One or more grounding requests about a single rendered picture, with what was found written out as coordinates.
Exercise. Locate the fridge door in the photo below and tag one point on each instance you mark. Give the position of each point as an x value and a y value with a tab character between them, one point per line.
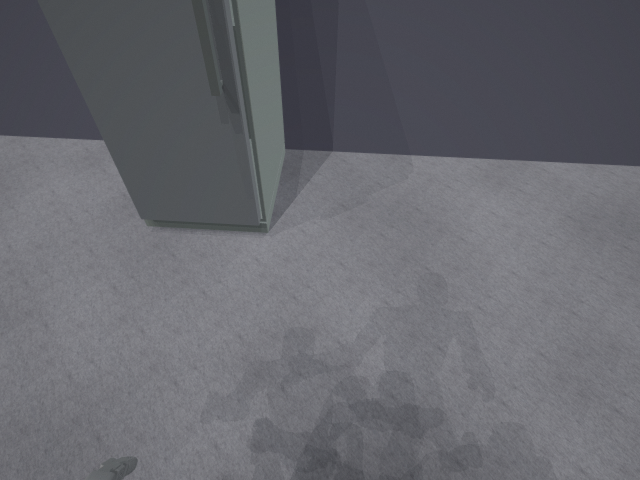
182	154

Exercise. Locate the handle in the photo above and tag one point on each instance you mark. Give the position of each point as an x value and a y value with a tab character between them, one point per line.
207	45

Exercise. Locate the left robot hand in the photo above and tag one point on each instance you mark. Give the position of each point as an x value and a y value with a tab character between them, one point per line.
114	469

